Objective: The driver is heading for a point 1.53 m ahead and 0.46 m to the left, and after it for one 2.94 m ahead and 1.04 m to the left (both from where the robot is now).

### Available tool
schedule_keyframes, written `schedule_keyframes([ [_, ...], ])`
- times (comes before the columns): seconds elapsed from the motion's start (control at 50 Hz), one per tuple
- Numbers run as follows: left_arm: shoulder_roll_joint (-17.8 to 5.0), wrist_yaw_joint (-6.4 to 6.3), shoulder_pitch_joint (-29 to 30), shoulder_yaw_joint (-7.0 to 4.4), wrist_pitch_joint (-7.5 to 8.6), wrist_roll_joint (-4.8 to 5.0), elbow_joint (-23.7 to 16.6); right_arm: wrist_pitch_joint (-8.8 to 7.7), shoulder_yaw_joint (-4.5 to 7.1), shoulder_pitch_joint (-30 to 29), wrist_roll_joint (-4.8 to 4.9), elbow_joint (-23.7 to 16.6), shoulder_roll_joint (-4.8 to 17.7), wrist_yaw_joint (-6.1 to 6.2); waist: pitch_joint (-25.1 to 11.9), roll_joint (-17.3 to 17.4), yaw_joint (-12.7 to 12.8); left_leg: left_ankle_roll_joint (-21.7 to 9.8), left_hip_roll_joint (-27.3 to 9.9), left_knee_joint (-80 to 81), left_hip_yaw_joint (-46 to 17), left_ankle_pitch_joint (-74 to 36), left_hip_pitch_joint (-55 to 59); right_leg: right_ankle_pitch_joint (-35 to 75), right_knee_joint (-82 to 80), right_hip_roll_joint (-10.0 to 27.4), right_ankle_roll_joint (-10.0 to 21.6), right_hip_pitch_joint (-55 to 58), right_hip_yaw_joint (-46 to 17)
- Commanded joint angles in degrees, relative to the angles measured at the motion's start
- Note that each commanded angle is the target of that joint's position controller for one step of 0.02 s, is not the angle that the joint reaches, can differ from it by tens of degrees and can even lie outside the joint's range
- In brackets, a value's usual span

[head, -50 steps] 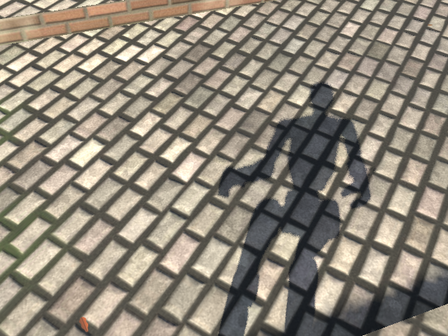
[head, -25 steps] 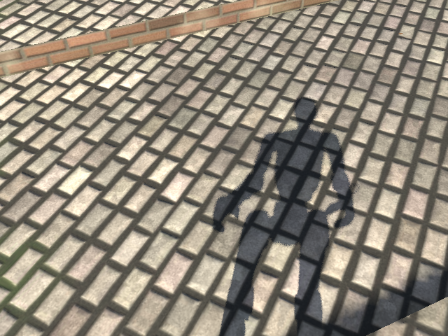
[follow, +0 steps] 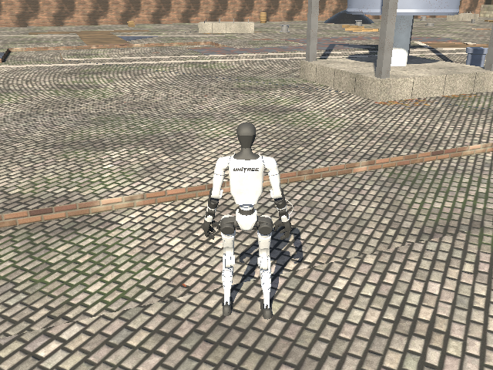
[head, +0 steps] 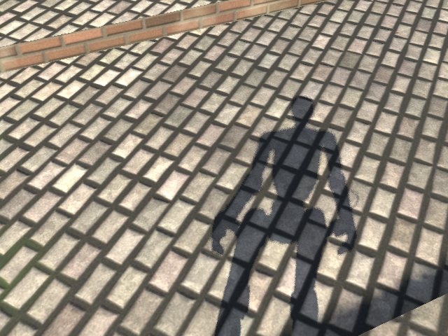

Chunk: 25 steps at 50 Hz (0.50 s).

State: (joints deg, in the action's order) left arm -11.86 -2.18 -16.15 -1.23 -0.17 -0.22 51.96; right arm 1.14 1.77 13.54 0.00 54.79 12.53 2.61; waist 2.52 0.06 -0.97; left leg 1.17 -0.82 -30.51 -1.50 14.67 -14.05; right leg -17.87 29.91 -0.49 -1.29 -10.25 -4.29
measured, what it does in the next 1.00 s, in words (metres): stands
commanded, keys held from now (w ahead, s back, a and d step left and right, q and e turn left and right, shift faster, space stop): no key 0.90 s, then w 0.02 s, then no key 0.08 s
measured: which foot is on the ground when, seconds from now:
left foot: down 0.00-1.00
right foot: down 0.00-1.00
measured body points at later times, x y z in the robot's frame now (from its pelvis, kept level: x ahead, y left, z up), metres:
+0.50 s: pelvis +0.00 +0.00 +0.00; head +0.01 +0.00 +0.45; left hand +0.00 +0.24 -0.15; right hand +0.02 -0.24 -0.15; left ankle +0.02 +0.13 -0.73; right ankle -0.02 -0.14 -0.73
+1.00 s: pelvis +0.01 +0.00 +0.00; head +0.02 +0.00 +0.45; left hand -0.03 +0.22 -0.16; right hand -0.01 -0.23 -0.16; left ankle +0.02 +0.13 -0.73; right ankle -0.02 -0.14 -0.73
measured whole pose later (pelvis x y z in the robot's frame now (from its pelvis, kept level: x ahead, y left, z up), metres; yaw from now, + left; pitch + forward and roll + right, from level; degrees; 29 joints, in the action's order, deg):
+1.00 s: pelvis +0.01 +0.00 +0.00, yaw +0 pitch -1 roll +0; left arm -8.9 -2.4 -20.0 0.6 -0.2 0.2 63.6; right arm 1.0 0.1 18.0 0.2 63.1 9.3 3.0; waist 2.2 0.1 -0.4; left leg 1.1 -0.7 -29.7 -1.9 14.6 -13.8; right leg -17.7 28.6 -0.2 -1.3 -9.7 -3.7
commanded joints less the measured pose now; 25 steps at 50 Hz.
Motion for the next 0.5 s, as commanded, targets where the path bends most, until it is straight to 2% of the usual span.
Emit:
schedule_keyframes([
  [0.02, -5.41, -0.25, -2.34, -1.09, 0.49, 0.06, -0.49, -0.45, 1.14, 1.24, 0.05, -0.96, 5.79, 0.32, -0.03, -0.22, 0.16, -1.05, -0.66, 4.9, -0.95, -6.72, 3.33, 7.29, -6.31, 0.6, 0.83, -4.66, -0.29],
  [0.26, -4.36, -0.31, -4.1, -0.39, 0.38, 0.2, 4.98, -0.26, 0.62, 3.13, 0.11, 3.02, 4.5, 0.43, 0.92, 0.01, 0.25, -1.09, -0.3, 5.46, -0.45, -7.23, 3.71, 7.43, -7.02, 0.22, 0.74, -4.72, 0.5],
  [0.5, -3.24, -0.3, -5.75, 0.32, 0.23, 0.29, 8.43, -0.26, -0.04, 4.94, 0.15, 5.38, 3.32, 0.4, 1.64, 0.06, 0.43, -1.1, -0.02, 5.77, -0.18, -6.94, 3.5, 6.96, -7.45, -0.04, 0.71, -4.98, 1.03],
])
